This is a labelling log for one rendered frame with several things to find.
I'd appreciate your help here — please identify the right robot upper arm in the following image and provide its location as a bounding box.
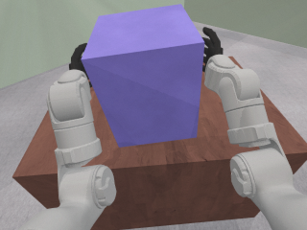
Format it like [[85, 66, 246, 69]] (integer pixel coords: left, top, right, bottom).
[[229, 148, 307, 230]]

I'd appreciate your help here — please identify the robot left hand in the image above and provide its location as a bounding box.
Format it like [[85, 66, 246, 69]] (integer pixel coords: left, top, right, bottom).
[[69, 43, 92, 88]]

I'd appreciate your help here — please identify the robot left forearm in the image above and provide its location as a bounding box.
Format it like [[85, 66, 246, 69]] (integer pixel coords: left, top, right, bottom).
[[46, 69, 102, 202]]

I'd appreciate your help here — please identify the carton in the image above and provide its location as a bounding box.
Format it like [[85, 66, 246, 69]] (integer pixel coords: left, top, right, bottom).
[[81, 4, 205, 148]]

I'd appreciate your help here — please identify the left robot upper arm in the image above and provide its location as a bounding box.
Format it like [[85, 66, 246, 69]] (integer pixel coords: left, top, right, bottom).
[[17, 164, 117, 230]]

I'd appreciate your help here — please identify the robot right hand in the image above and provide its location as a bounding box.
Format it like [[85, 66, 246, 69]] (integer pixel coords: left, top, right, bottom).
[[202, 27, 224, 72]]

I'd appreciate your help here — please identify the robot right forearm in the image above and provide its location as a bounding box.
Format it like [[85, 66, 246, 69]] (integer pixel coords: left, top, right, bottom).
[[204, 55, 295, 185]]

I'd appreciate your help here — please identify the pedestal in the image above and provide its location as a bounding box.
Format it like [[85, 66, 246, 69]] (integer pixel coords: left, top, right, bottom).
[[12, 56, 307, 230]]

